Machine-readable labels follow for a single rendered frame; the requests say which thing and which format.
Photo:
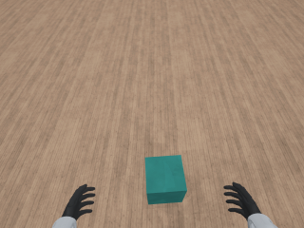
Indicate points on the robot right hand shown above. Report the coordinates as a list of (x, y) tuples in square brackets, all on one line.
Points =
[(246, 203)]

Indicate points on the robot left hand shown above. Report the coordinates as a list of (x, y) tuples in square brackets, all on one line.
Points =
[(75, 203)]

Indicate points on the robot left forearm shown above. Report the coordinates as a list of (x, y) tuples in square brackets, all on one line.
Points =
[(65, 222)]

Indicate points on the carton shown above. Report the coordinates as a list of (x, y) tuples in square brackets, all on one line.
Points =
[(165, 180)]

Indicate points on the robot right forearm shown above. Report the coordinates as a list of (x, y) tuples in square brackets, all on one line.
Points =
[(258, 220)]

